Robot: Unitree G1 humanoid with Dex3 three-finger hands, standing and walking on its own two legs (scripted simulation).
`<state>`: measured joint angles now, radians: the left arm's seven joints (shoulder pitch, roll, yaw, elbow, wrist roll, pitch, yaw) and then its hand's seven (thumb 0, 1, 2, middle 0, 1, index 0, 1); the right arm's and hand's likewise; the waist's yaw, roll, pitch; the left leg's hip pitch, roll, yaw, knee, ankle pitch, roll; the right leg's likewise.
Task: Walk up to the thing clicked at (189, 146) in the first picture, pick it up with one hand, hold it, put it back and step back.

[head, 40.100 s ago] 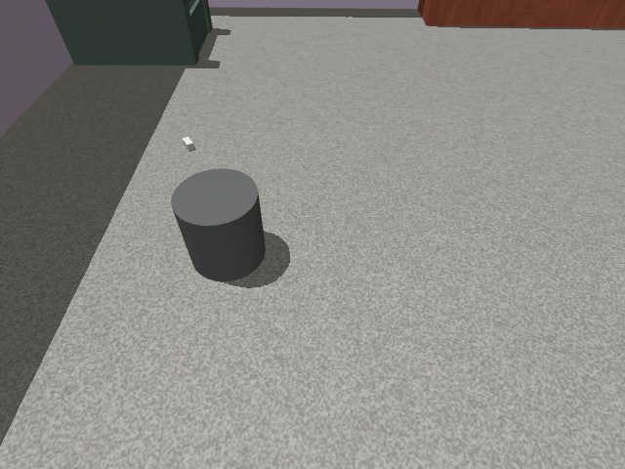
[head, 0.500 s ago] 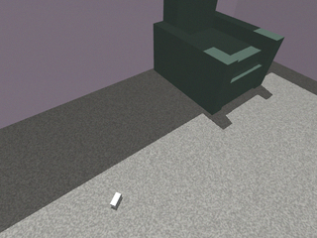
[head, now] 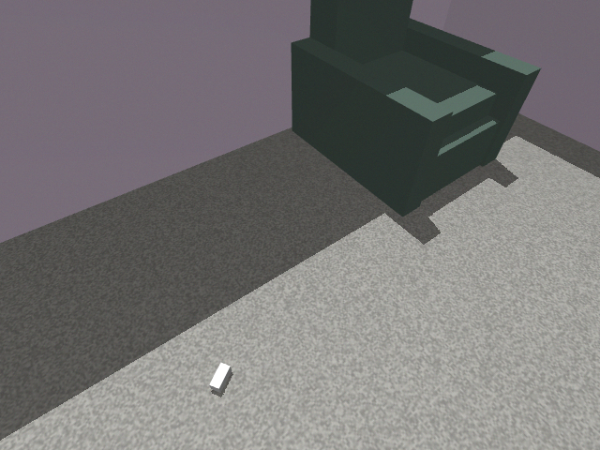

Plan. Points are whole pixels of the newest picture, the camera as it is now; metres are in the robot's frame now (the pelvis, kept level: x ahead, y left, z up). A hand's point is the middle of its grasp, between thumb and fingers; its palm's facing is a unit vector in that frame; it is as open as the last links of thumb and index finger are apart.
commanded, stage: stand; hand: left
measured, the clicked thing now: (220, 377) +0.48 +0.29 -0.76
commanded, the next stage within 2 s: walk up in 0.78 s
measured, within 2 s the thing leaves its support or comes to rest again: neither
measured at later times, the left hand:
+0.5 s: hand out of the picture +0.08 +0.25 -0.16, palm faces -0.02 -0.94 -0.35, open 7.3 cm
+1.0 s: hand out of the picture +0.06 +0.31 -0.16, palm faces +0.02 -0.91 -0.42, open 7.3 cm
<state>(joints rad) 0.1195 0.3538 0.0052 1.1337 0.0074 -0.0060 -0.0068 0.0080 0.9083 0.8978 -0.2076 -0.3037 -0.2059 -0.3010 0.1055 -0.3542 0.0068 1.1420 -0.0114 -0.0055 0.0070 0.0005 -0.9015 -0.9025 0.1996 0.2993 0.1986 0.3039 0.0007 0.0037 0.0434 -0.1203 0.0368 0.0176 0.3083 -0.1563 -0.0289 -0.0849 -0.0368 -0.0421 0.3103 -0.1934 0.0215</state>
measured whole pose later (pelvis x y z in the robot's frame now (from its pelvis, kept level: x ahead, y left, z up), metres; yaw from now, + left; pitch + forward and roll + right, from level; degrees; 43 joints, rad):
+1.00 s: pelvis +0.02 +0.04 -0.01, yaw +1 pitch -2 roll -2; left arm 0.21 0.37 0.05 1.03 0.04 -0.04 0.03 0.01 0.90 0.90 -0.21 -0.30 -0.21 -0.30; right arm 0.17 -0.42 -0.07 1.01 -0.05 0.06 0.06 0.00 -0.90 -0.90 0.20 0.30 0.20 0.30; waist 0.02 0.05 0.07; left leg -0.29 0.05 -0.03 0.68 -0.44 0.00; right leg -0.10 -0.07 -0.04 0.41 -0.28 0.05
